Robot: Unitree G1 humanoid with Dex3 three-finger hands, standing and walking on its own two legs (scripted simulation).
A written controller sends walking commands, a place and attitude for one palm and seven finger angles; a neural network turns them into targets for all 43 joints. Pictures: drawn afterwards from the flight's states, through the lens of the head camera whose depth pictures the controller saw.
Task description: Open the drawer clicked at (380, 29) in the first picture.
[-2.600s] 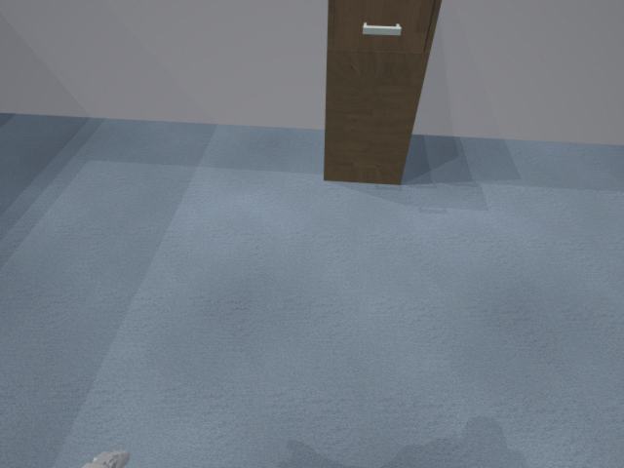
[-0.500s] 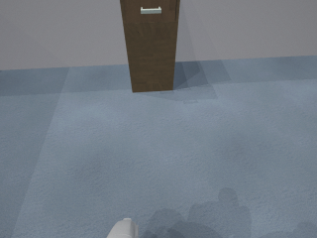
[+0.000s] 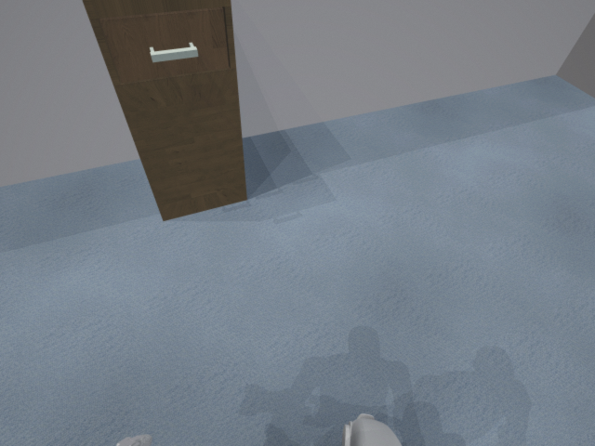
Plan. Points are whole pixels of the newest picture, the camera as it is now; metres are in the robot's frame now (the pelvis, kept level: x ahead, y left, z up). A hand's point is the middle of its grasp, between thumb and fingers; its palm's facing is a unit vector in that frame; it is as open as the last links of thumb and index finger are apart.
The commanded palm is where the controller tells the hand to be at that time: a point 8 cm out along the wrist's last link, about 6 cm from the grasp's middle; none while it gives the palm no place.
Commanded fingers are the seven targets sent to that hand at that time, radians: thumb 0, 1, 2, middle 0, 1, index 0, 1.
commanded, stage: walk to a spot facing it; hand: left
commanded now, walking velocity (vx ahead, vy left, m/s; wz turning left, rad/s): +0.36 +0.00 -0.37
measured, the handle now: (173, 51) +1.13 +0.42 -0.03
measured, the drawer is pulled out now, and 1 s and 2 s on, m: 0.00 0.00 0.00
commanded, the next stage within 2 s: turn to face it in 0.88 s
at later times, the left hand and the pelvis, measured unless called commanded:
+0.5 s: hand (215, 358) +0.29 +0.15 -0.17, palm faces -0.09 -0.97 -0.22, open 7.1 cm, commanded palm none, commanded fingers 0.00 0.90 0.90 -0.20 -0.30 -0.20 -0.30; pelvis +0.22 -0.04 -0.01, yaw -7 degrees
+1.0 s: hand (246, 250) +0.52 +0.13 -0.18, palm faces -0.28 -0.95 -0.17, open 7.3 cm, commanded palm none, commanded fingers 0.00 0.90 0.90 -0.20 -0.30 -0.20 -0.30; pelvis +0.41 -0.03 +0.00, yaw -19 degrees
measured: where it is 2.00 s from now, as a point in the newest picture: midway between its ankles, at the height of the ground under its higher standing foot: (317, 357)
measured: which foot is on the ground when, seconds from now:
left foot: down 0.00-0.20, up 0.22-0.58, down 0.60-1.00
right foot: up 0.00-0.18, down 0.20-0.62, up 0.64-1.00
